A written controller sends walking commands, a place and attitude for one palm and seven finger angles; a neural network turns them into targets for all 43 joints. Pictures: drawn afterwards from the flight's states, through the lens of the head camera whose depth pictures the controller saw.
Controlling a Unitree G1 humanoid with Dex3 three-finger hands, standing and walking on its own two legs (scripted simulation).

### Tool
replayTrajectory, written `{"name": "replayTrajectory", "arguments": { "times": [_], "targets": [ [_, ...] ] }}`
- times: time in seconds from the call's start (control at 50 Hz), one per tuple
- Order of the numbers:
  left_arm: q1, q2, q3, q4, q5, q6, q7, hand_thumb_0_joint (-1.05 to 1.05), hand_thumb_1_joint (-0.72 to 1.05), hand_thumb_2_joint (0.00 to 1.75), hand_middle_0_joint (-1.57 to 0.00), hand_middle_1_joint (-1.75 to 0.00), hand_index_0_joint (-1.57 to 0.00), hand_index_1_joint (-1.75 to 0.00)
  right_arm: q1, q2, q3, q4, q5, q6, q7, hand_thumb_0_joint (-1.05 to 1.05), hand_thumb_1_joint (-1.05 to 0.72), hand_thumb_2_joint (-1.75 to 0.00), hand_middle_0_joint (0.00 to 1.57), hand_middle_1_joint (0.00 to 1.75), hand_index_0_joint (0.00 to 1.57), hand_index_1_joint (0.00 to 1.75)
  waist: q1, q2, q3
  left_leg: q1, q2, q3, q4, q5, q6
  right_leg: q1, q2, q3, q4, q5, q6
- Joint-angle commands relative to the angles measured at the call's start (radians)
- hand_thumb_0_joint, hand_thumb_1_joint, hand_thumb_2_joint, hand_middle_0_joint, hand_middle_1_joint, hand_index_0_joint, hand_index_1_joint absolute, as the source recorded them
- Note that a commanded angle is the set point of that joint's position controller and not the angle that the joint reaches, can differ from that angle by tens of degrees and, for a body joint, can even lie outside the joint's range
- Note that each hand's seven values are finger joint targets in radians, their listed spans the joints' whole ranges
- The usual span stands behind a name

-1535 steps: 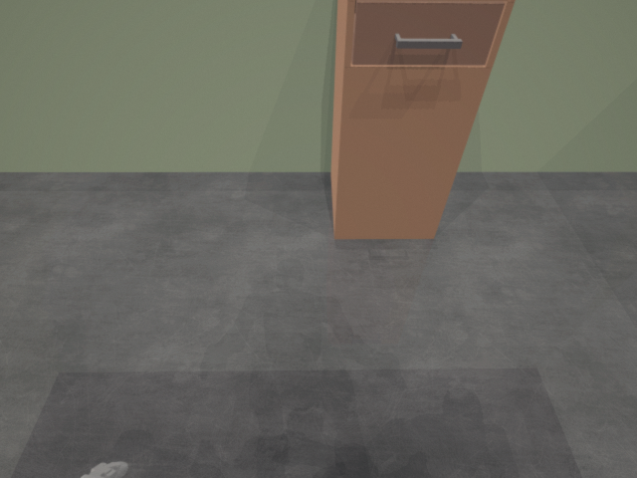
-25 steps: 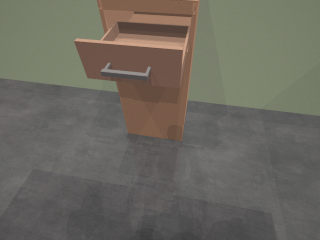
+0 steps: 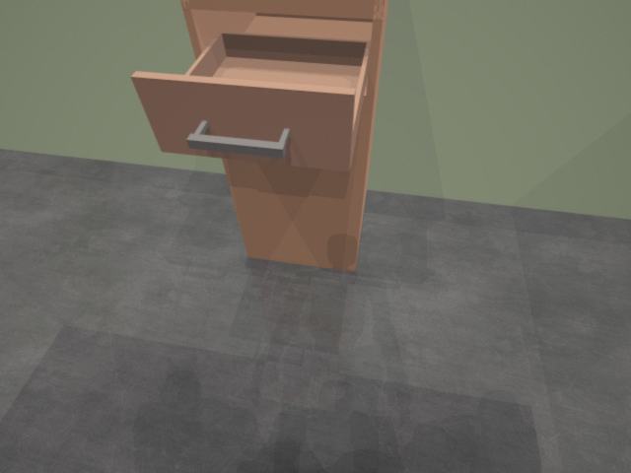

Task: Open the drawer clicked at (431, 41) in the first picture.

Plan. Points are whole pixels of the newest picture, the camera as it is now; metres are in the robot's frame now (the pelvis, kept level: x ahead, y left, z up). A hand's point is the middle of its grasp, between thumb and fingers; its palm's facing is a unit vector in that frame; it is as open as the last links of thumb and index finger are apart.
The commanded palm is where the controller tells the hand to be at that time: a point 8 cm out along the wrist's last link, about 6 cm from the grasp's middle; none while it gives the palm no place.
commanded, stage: look to check the result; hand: left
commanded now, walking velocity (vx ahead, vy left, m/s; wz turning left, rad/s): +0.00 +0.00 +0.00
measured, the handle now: (240, 138) +0.63 +0.16 +0.06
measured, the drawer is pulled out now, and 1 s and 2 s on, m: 0.29 0.29 0.29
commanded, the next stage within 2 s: stand and wait in 0.42 s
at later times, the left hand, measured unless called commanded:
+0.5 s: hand out of the picture +0.03 +0.18 -0.17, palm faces +0.01 -0.98 -0.21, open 7.4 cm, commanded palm none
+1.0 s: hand out of the picture +0.05 +0.18 -0.17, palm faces +0.01 -0.97 -0.23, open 7.4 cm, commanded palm none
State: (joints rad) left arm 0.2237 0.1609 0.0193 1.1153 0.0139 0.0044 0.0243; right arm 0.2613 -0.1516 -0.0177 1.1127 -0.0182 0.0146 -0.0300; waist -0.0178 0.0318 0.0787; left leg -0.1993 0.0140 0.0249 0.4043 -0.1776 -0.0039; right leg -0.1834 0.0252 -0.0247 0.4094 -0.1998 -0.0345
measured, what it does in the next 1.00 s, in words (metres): stands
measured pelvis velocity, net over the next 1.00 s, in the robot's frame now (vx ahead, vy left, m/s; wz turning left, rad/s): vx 0.02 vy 0.00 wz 0.00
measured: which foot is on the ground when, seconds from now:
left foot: down 0.00-1.00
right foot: down 0.00-1.00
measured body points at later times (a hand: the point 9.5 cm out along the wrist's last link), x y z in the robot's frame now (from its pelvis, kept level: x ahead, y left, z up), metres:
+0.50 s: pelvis +0.01 +0.00 +0.00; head +0.04 -0.01 +0.45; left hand +0.03 +0.23 -0.15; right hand +0.02 -0.22 -0.16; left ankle +0.03 +0.12 -0.74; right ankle +0.01 -0.10 -0.74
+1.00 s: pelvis +0.02 +0.00 +0.00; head +0.05 -0.01 +0.45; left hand +0.05 +0.24 -0.15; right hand +0.03 -0.23 -0.16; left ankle +0.03 +0.12 -0.74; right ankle +0.01 -0.10 -0.74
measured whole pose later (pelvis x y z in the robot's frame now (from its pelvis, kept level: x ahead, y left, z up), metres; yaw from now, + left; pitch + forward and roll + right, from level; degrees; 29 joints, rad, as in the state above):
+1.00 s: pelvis +0.02 +0.00 +0.00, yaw +0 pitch -1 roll +0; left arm 0.21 0.17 0.02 1.12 0.01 0.00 0.03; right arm 0.22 -0.16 -0.02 1.13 -0.02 0.01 -0.03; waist -0.01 0.02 0.08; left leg -0.16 0.02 0.03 0.38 -0.20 -0.01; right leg -0.14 0.03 -0.02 0.38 -0.22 -0.04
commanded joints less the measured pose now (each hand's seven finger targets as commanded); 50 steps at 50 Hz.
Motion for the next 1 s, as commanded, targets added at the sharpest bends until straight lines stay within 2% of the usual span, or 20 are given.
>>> {"name": "replayTrajectory", "arguments": {
  "times": [0.0, 0.1, 0.26, 0.4, 0.48, 0.62, 0.68, 0.9, 0.98],
  "targets": [
    [0.046, 0.122, 0.026, -0.03, -0.003, -0.012, 0.014, 0.0, 0.9, 0.9, -0.2, -0.3, -0.2, -0.3, 0.059, -0.083, -0.016, -0.022, 0.003, -0.008, -0.005, 0.0, -0.9, -0.9, 0.2, 0.3, 0.2, 0.3, 0.0, -0.026, -0.019, 0.033, 0.085, -0.07, -0.065, 0.036, 0.018, -0.041, -0.115, 0.111, -0.116, -0.009, -0.016],
    [0.052, 0.121, 0.026, -0.024, -0.003, -0.013, 0.015, 0.0, 0.9, 0.9, -0.2, -0.3, -0.2, -0.3, 0.054, -0.085, -0.016, -0.019, 0.004, -0.007, -0.006, 0.0, -0.9, -0.9, 0.2, 0.3, 0.2, 0.3, 0.0, -0.038, -0.019, 0.037, 0.085, -0.067, -0.063, 0.042, 0.017, -0.037, -0.115, 0.11, -0.115, 0.007, -0.014],
    [0.054, 0.115, 0.024, -0.019, -0.004, -0.015, 0.016, 0.0, 0.9, 0.9, -0.2, -0.3, -0.2, -0.3, 0.047, -0.088, -0.016, -0.015, 0.004, -0.009, -0.008, 0.0, -0.9, -0.9, 0.2, 0.3, 0.2, 0.3, 0.0, -0.02, -0.029, 0.049, 0.088, -0.066, -0.06, 0.061, 0.015, -0.025, -0.116, 0.113, -0.108, 0.051, -0.015],
    [0.049, 0.119, 0.026, -0.021, -0.003, -0.015, 0.015, 0.0, 0.9, 0.9, -0.2, -0.3, -0.2, -0.3, 0.039, -0.087, -0.017, -0.015, 0.003, -0.009, -0.008, 0.0, -0.9, -0.9, 0.2, 0.3, 0.2, 0.3, 0.001, -0.027, -0.021, 0.043, 0.087, -0.065, -0.062, 0.057, 0.014, -0.02, -0.119, 0.11, -0.12, 0.034, -0.013],
    [0.049, 0.122, 0.027, -0.025, -0.003, -0.018, 0.016, 0.0, 0.9, 0.9, -0.2, -0.3, -0.2, -0.3, 0.034, -0.093, -0.018, -0.019, 0.004, -0.012, -0.009, 0.0, -0.9, -0.9, 0.2, 0.3, 0.2, 0.3, 0.005, -0.023, -0.035, 0.055, 0.09, -0.066, -0.058, 0.095, 0.015, -0.004, -0.12, 0.105, -0.105, 0.101, -0.013],
    [0.035, 0.124, 0.026, -0.028, -0.004, -0.017, 0.014, 0.0, 0.9, 0.9, -0.2, -0.3, -0.2, -0.3, 0.028, -0.099, -0.016, -0.015, 0.003, -0.014, -0.01, 0.0, -0.9, -0.9, 0.2, 0.3, 0.2, 0.3, 0.003, -0.009, -0.041, 0.058, 0.095, -0.072, -0.067, 0.107, 0.015, 0.007, -0.119, 0.102, -0.1, 0.113, -0.012],
    [0.032, 0.129, 0.029, -0.029, -0.003, -0.018, 0.015, 0.0, 0.9, 0.9, -0.2, -0.3, -0.2, -0.3, 0.026, -0.104, -0.017, -0.016, 0.005, -0.015, -0.01, 0.0, -0.9, -0.9, 0.2, 0.3, 0.2, 0.3, 0.006, -0.026, -0.036, 0.058, 0.096, -0.073, -0.071, 0.108, 0.015, 0.007, -0.118, 0.1, -0.104, 0.111, -0.012],
    [0.031, 0.135, 0.026, -0.028, -0.005, -0.018, 0.014, 0.0, 0.9, 0.9, -0.2, -0.3, -0.2, -0.3, 0.019, -0.108, -0.017, -0.011, 0.003, -0.013, -0.009, 0.0, -0.9, -0.9, 0.2, 0.3, 0.2, 0.3, 0.004, -0.026, -0.034, 0.071, 0.095, -0.068, -0.076, 0.099, 0.014, 0.003, -0.12, 0.103, -0.113, 0.103, -0.009],
    [0.032, 0.144, 0.029, -0.029, -0.004, -0.022, 0.014, 0.0, 0.9, 0.9, -0.2, -0.3, -0.2, -0.3, 0.015, -0.116, -0.019, -0.015, 0.005, -0.015, -0.01, 0.0, -0.9, -0.9, 0.2, 0.3, 0.2, 0.3, 0.004, -0.037, -0.046, 0.084, 0.096, -0.066, -0.07, 0.124, 0.015, 0.012, -0.12, 0.105, -0.109, 0.15, -0.01]
  ]
}}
